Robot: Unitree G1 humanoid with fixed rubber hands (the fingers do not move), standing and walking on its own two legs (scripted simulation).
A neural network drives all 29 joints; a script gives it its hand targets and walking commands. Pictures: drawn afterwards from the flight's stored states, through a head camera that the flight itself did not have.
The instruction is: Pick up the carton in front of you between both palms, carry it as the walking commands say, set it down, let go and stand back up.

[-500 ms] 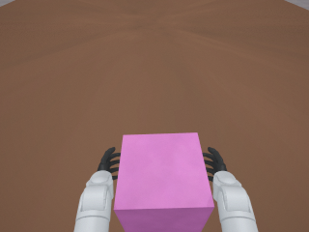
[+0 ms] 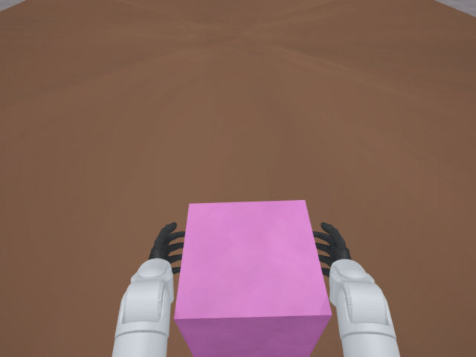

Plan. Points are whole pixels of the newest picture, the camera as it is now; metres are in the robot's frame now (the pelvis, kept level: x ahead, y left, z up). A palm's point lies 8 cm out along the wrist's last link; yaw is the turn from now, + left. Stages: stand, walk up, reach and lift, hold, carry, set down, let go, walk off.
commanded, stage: carry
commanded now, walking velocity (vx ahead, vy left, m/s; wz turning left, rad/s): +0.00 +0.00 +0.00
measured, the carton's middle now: (249, 285) +0.30 +0.00 -0.04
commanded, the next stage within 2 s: hold in 0.30 s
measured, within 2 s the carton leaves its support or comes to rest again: neither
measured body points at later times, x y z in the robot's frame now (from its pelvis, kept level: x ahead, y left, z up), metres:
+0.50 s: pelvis -0.02 +0.00 +0.01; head -0.03 +0.01 +0.46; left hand +0.29 +0.13 +0.03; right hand +0.27 -0.17 +0.04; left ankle +0.05 +0.12 -0.73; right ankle -0.04 -0.11 -0.73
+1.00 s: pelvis -0.04 +0.02 +0.00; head -0.06 +0.04 +0.45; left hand +0.30 +0.13 +0.03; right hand +0.26 -0.17 +0.04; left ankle +0.05 +0.12 -0.73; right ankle -0.04 -0.11 -0.73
